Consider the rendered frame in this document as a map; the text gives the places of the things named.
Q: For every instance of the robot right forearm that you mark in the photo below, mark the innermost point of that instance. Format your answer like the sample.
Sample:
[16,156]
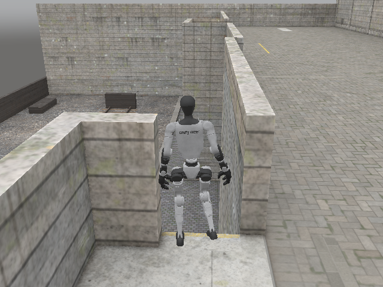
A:
[221,160]

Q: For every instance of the robot head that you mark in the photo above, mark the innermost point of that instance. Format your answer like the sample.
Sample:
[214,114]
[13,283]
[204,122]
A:
[187,104]

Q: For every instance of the left robot hand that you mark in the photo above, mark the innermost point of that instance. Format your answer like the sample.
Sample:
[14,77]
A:
[162,181]

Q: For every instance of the robot right foot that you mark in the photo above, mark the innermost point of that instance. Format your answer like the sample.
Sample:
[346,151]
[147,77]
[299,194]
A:
[212,234]

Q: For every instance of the right robot hand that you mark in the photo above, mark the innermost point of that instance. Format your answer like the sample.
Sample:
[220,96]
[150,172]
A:
[227,176]

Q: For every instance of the robot left forearm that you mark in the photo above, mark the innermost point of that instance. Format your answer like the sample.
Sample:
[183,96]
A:
[163,164]

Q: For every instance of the robot right upper arm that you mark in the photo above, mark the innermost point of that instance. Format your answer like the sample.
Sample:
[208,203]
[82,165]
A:
[208,126]

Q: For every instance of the robot left upper arm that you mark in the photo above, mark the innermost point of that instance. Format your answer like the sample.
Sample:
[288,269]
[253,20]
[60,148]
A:
[170,128]

